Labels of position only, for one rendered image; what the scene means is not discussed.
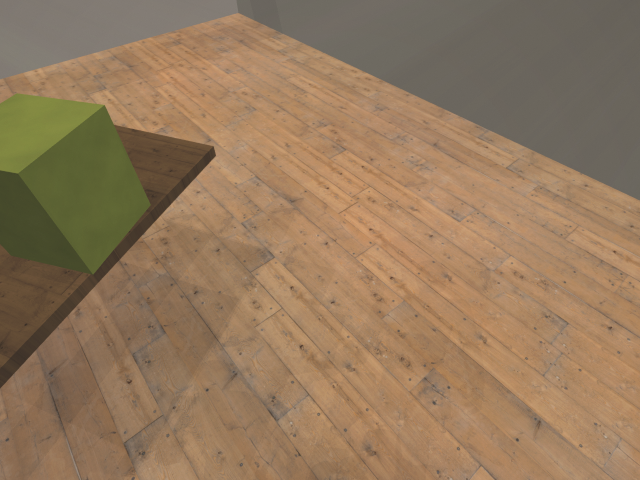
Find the table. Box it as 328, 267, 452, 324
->
0, 125, 216, 388

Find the carton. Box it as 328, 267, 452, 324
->
0, 93, 151, 275

